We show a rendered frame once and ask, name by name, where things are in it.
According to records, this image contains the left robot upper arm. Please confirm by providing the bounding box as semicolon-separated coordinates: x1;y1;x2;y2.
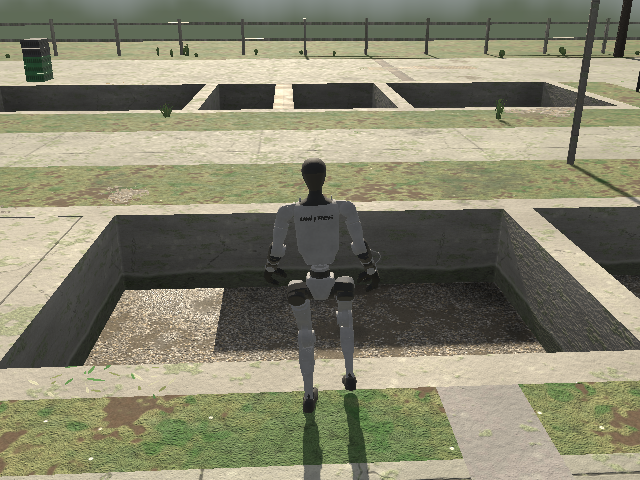
270;202;295;258

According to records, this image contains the robot left forearm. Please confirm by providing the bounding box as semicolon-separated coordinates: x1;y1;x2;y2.
265;242;281;272

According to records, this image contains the robot left hand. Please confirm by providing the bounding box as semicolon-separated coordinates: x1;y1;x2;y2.
264;268;287;285

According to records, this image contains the robot head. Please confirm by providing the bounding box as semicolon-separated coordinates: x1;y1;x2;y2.
299;158;333;206

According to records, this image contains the robot right forearm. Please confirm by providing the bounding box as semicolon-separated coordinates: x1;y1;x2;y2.
357;239;377;275

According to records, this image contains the right robot upper arm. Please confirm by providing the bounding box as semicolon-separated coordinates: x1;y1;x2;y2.
336;200;367;255

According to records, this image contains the humanoid robot torso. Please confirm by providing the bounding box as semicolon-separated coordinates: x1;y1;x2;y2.
293;195;340;300

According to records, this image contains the robot right hand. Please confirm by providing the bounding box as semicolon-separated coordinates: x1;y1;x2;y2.
357;270;380;292

